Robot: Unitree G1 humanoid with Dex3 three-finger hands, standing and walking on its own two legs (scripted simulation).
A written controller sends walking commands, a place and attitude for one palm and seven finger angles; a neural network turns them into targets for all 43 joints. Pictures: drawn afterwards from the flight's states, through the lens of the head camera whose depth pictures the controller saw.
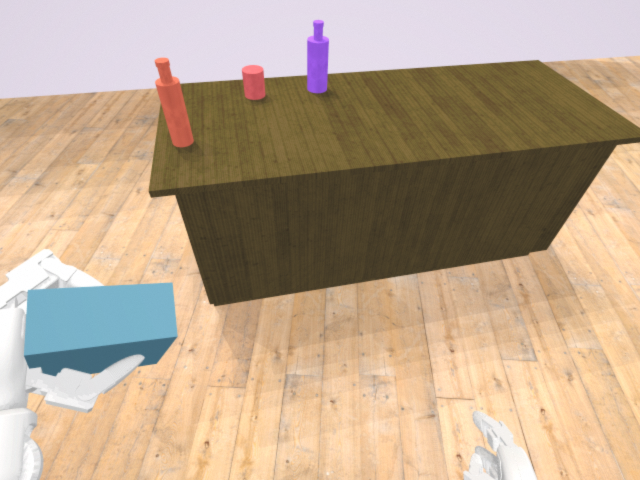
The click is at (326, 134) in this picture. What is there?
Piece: table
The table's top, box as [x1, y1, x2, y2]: [149, 60, 639, 197]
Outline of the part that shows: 639,128 538,60 328,74 327,90 322,93 312,93 306,89 306,75 264,78 265,96 258,100 250,100 244,96 242,80 182,83 180,85 194,141 186,147 176,147 172,144 160,104 149,184 149,193 152,197 639,142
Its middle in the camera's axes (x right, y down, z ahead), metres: +0.23 -0.41 +1.24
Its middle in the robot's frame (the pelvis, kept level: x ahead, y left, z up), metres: +1.20 -0.17 -0.13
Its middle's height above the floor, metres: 0.64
